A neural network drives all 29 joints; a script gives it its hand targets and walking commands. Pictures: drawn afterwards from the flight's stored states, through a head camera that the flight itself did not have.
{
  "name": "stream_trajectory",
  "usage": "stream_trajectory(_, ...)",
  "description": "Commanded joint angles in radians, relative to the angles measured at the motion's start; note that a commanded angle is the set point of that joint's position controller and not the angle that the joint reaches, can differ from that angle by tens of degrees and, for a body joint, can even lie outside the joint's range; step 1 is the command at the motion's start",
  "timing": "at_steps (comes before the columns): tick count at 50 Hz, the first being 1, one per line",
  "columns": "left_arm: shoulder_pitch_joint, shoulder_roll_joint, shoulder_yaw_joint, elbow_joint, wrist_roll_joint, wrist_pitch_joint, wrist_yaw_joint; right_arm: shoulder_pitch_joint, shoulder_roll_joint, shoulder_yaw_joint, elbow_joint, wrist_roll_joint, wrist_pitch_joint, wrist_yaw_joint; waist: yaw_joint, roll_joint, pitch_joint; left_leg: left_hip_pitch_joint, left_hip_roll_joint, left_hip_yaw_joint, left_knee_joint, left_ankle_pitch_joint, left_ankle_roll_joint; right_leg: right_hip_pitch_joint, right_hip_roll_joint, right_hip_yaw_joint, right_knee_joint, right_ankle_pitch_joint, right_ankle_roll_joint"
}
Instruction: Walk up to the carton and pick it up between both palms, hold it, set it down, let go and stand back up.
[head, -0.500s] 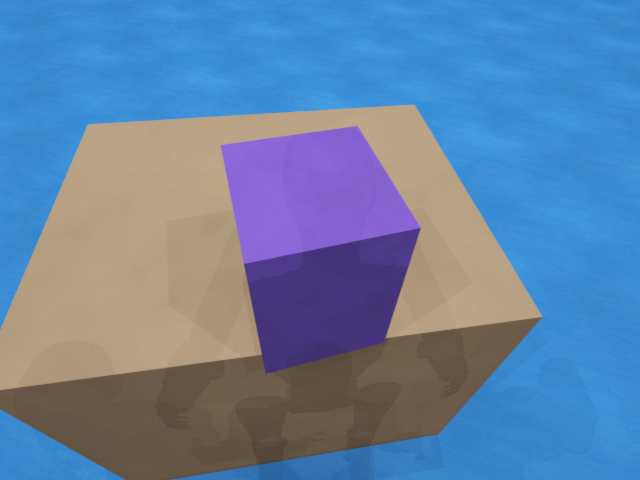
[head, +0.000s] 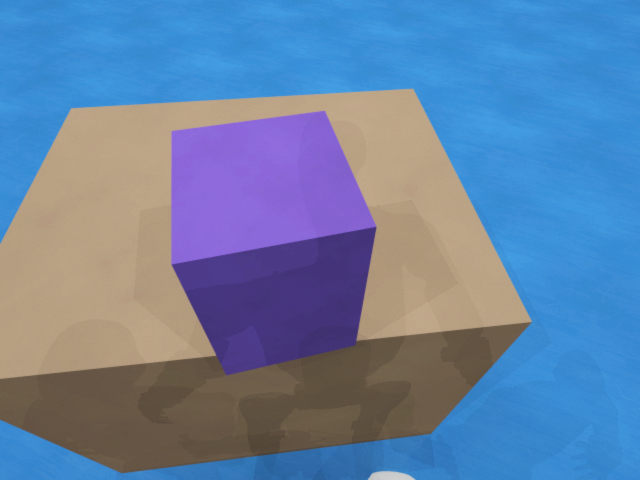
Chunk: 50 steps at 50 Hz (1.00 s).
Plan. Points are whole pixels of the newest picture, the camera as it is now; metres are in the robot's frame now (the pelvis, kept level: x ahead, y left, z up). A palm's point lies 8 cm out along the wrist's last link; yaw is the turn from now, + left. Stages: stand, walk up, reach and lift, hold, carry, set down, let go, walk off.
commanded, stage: walk up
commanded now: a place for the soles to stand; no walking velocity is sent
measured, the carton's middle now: (273, 249) +0.38 +0.06 +0.07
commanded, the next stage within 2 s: none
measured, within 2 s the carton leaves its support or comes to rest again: neither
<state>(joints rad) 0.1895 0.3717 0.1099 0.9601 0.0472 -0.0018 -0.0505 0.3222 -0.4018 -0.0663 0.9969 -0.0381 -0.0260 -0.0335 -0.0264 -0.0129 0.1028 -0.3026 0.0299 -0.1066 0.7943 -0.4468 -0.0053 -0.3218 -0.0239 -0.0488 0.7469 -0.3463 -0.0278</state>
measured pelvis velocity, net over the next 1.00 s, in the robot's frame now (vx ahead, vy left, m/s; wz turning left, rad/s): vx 0.03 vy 0.01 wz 0.21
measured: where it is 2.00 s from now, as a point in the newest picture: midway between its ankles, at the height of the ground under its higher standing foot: outside the picture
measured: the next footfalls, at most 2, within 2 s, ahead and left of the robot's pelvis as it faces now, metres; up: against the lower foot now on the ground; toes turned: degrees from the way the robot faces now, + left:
left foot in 0.34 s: +0.10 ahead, +0.14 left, +0.00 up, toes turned +10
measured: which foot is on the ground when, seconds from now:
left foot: up 0.00-0.32, down 0.34-1.00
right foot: down 0.00-1.00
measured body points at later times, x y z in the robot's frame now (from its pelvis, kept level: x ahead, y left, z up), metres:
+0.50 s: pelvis +0.04 -0.02 -0.01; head +0.09 -0.01 +0.43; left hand +0.06 +0.29 -0.14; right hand +0.23 -0.29 -0.12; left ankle +0.08 +0.09 -0.71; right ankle +0.04 -0.13 -0.70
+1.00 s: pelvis +0.03 +0.01 -0.02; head +0.06 +0.01 +0.43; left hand +0.03 +0.33 -0.13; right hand +0.19 -0.28 -0.14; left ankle +0.06 +0.13 -0.71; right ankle +0.08 -0.12 -0.71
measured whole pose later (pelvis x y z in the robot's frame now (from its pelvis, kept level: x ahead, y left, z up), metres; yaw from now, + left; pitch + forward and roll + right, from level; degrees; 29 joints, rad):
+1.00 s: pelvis +0.03 +0.01 -0.02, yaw +12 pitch -4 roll -2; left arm 0.22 0.36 0.03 0.98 0.02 -0.08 0.03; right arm 0.14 -0.40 -0.04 0.94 -0.01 0.02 0.01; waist -0.01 0.05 0.14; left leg -0.41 0.02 0.00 0.89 -0.41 0.02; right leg -0.34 -0.02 -0.02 0.82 -0.40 0.03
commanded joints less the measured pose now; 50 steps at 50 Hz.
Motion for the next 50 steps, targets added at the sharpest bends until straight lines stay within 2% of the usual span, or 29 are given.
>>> stream_trajectory(1, -0.011, 0.294, 0.069, -0.148, -0.018, -0.028, 0.026, -0.025, -0.206, -0.035, -0.116, 0.009, -0.035, -0.003, 0.054, -0.159, 0.048, -0.297, -0.002, 0.006, 0.285, -0.1, 0.048, 0.063, -0.358, 0.523, -0.481, -0.12, -0.211)
stream_trajectory(3, 0.024, 0.249, 0.06, -0.138, -0.022, -0.045, 0.042, 0.01, -0.19, -0.029, -0.114, 0.011, -0.038, 0.003, 0.047, -0.05, 0.0, -0.289, 0.017, 0.025, 0.199, -0.037, 0.042, 0.177, -0.317, 0.338, -0.376, 0.266, -0.175)
stream_trajectory(4, 0.044, 0.259, 0.05, -0.124, -0.029, -0.054, 0.045, 0.021, -0.179, -0.032, -0.106, 0.012, -0.026, 0.006, 0.041, -0.009, -0.01, -0.247, 0.009, -0.028, 0.199, -0.003, 0.043, 0.15, -0.323, 0.319, -0.384, 0.265, -0.15)
stream_trajectory(8, 0.055, 0.27, 0.052, -0.137, -0.033, -0.066, 0.056, -0.022, -0.177, -0.034, -0.141, 0.018, 0.001, 0.008, 0.045, -0.079, -0.024, -0.201, 0.005, -0.004, 0.194, 0.048, 0.05, 0.129, -0.349, 0.276, -0.345, 0.481, -0.188)
stream_trajectory(9, 0.055, 0.242, 0.045, -0.115, -0.045, -0.067, 0.062, -0.032, -0.18, -0.035, -0.138, 0.015, 0.007, 0.012, 0.042, -0.064, 0.018, -0.193, -0.001, 0.027, 0.172, 0.086, 0.053, 0.11, -0.31, 0.221, -0.343, 0.578, -0.118)
stream_trajectory(10, 0.044, 0.253, 0.044, -0.137, -0.038, -0.069, 0.066, -0.048, -0.159, -0.026, -0.162, 0.012, 0.009, 0.017, 0.055, -0.162, 0.002, -0.216, 0.001, 0.051, 0.115, 0.07, 0.06, 0.174, -0.334, 0.237, -0.311, 0.66, -0.134)
stream_trajectory(15, 0.059, 0.24, 0.023, -0.144, -0.056, -0.069, 0.073, -0.068, -0.179, -0.029, -0.164, 0.014, -0.003, 0.025, 0.043, -0.137, -0.055, -0.068, -0.011, 0.145, -0.12, 0.179, 0.092, 0.173, -0.235, 0.078, -0.127, 0.747, -0.093)
stream_trajectory(16, 0.059, 0.244, 0.02, -0.142, -0.058, -0.063, 0.074, -0.082, -0.162, -0.025, -0.183, 0.01, -0.009, 0.027, 0.028, -0.125, -0.09, 0.024, -0.036, 0.145, -0.19, 0.234, 0.099, 0.123, -0.217, 0.051, -0.087, 0.681, -0.083)
stream_trajectory(17, 0.03, 0.232, 0.013, -0.162, -0.058, -0.061, 0.079, -0.037, -0.211, -0.051, -0.177, -0.004, -0.01, 0.018, 0.0, 0.013, -0.15, 0.133, 0.017, 0.019, -0.21, 0.441, 0.143, 0.065, -0.214, 0.045, 0.076, 0.708, -0.053)
stream_trajectory(18, 0.053, 0.193, 0.0, -0.177, -0.068, -0.067, 0.081, -0.016, -0.295, -0.072, -0.17, -0.001, -0.012, 0.013, -0.008, 0.189, -0.202, 0.278, 0.155, -0.199, -0.184, 0.681, 0.25, -0.107, -0.07, -0.067, 0.26, 0.478, 0.028)
stream_trajectory(19, 0.006, 0.175, -0.016, -0.164, -0.067, -0.057, 0.088, 0.007, -0.285, -0.053, -0.164, 0.024, -0.011, 0.014, -0.057, 0.225, -0.253, 0.262, 0.279, -0.396, -0.273, 0.632, 0.366, -0.133, 0.019, -0.027, 0.299, 0.015, 0.044)
stream_trajectory(20, -0.022, 0.178, -0.019, -0.164, -0.056, -0.053, 0.093, -0.044, -0.284, -0.051, -0.177, 0.033, -0.012, 0.013, -0.045, 0.296, -0.164, 0.155, 0.338, -0.468, -0.323, 0.632, 0.406, -0.119, -0.026, 0.061, 0.286, -0.321, 0.034)
stream_trajectory(22, 0.013, 0.192, -0.014, -0.14, -0.063, -0.059, 0.081, -0.105, -0.2, -0.025, -0.193, 0.036, -0.004, 0.011, -0.005, 0.155, -0.183, 0.143, 0.261, -0.262, -0.271, 0.694, 0.345, -0.094, -0.037, 0.057, 0.219, -0.332, 0.025)
stream_trajectory(23, 0.061, 0.185, -0.015, -0.119, -0.057, -0.059, 0.076, -0.142, -0.2, -0.025, -0.188, 0.013, -0.002, 0.008, 0.018, 0.238, -0.204, 0.135, 0.215, -0.178, -0.24, 0.646, 0.306, -0.065, -0.034, 0.058, 0.178, -0.31, 0.007)
stream_trajectory(26, 0.229, 0.202, -0.009, -0.018, -0.042, -0.082, 0.091, -0.253, -0.193, -0.023, -0.238, 0.026, 0.027, 0.02, 0.099, 0.138, -0.22, -0.012, 0.102, -0.06, -0.041, 0.558, 0.144, 0.161, -0.049, 0.04, -0.254, 0.128, -0.022)
stream_trajectory(27, 0.255, 0.305, 0.02, -0.009, -0.02, -0.087, 0.103, -0.312, -0.152, -0.011, -0.256, 0.032, 0.029, 0.024, 0.123, -0.113, -0.187, -0.167, 0.004, 0.024, 0.172, 0.441, 0.083, 0.206, -0.205, 0.329, -0.316, 0.252, -0.074)
stream_trajectory(28, 0.193, 0.325, 0.024, -0.035, -0.018, -0.088, 0.108, -0.271, -0.116, 0.001, -0.256, 0.035, 0.035, 0.019, 0.098, -0.205, -0.177, -0.307, -0.059, 0.059, 0.179, 0.012, 0.033, 0.255, -0.353, 0.526, -0.346, 0.393, -0.171)
stream_trajectory(30, 0.08, 0.385, 0.043, -0.063, -0.02, -0.088, 0.117, -0.291, -0.216, -0.044, -0.223, 0.008, 0.042, 0.025, 0.078, -0.142, -0.055, -0.276, 0.01, -0.024, 0.25, -0.162, 0.028, 0.074, -0.44, 0.601, -0.343, 0.313, -0.288)
stream_trajectory(34, 0.031, 0.294, 0.02, -0.084, -0.028, -0.097, 0.116, -0.202, -0.185, -0.045, -0.195, 0.007, 0.028, 0.045, 0.029, -0.165, -0.079, -0.209, 0.022, 0.038, 0.072, -0.015, 0.055, 0.117, -0.315, 0.334, -0.186, 0.5, -0.197)
stream_trajectory(37, -0.049, 0.263, -0.005, -0.108, -0.043, -0.075, 0.096, -0.12, -0.2, -0.054, -0.135, 0.016, 0.006, 0.044, -0.039, -0.126, -0.084, 0.128, -0.012, 0.098, -0.221, 0.24, 0.073, -0.129, -0.159, 0.11, -0.03, 0.348, -0.095)
stream_trajectory(39, -0.014, 0.132, -0.037, -0.121, -0.055, -0.07, 0.096, -0.072, -0.264, -0.066, -0.15, 0.009, -0.02, 0.029, -0.034, 0.179, -0.211, 0.297, 0.273, -0.415, -0.367, 0.398, 0.24, -0.275, 0.021, 0.003, 0.287, -0.074, 0.022)
stream_trajectory(40, -0.01, 0.194, -0.029, -0.1, -0.049, -0.059, 0.102, -0.129, -0.303, -0.068, -0.14, 0.014, -0.022, 0.028, -0.035, 0.134, -0.163, 0.203, 0.347, -0.437, -0.351, 0.372, 0.327, -0.259, -0.001, 0.052, 0.283, -0.305, 0.018)
stream_trajectory(41, 0.017, 0.214, -0.031, -0.091, -0.043, -0.058, 0.102, -0.145, -0.307, -0.069, -0.139, 0.014, -0.024, 0.028, -0.019, 0.134, -0.141, 0.134, 0.33, -0.451, -0.34, 0.371, 0.329, -0.214, -0.034, 0.1, 0.267, -0.317, -0.002)
stream_trajectory(43, 0.079, 0.217, -0.031, -0.05, -0.053, -0.077, 0.098, -0.213, -0.242, -0.043, -0.153, 0.024, -0.005, 0.034, 0.037, 0.18, -0.142, 0.036, 0.233, -0.231, -0.297, 0.363, 0.262, -0.078, -0.028, 0.066, 0.09, -0.213, -0.016)
stream_trajectory(45, 0.21, 0.233, -0.027, 0.013, -0.04, -0.096, 0.1, -0.338, -0.218, -0.031, -0.182, 0.021, 0.014, 0.036, 0.105, 0.061, -0.111, -0.16, 0.125, -0.036, -0.077, 0.381, 0.15, 0.09, -0.075, 0.094, -0.21, 0.034, -0.05)
stream_trajectory(46, 0.197, 0.271, -0.009, 0.012, -0.024, -0.102, 0.1, -0.333, -0.166, -0.021, -0.189, 0.04, 0.02, 0.034, 0.103, -0.124, -0.098, -0.219, 0.027, 0.046, 0.098, 0.341, 0.071, 0.124, -0.168, 0.33, -0.289, 0.108, -0.097)
stream_trajectory(47, 0.127, 0.339, 0.005, -0.01, -0.022, -0.095, 0.101, -0.288, -0.132, -0.007, -0.172, 0.042, 0.023, 0.035, 0.068, -0.112, -0.099, -0.223, -0.012, 0.095, 0.123, 0.104, 0.034, 0.097, -0.285, 0.524, -0.351, 0.144, -0.16)
stream_trajectory(49, 0.0, 0.389, -0.005, -0.038, -0.012, -0.091, 0.098, -0.248, -0.202, -0.035, -0.136, 0.027, 0.026, 0.033, 0.046, -0.172, -0.046, -0.114, 0.003, 0.041, 0.135, -0.172, 0.048, -0.117, -0.351, 0.607, -0.351, 0.082, -0.269)
stream_trajectory(50, -0.09, 0.349, 0.001, -0.054, -0.019, -0.085, 0.096, -0.178, -0.197, -0.039, -0.102, 0.026, 0.016, 0.041, -0.018, -0.146, -0.042, -0.016, 0.027, 0.049, -0.025, -0.11, 0.052, -0.154, -0.278, 0.439, -0.288, 0.039, -0.212)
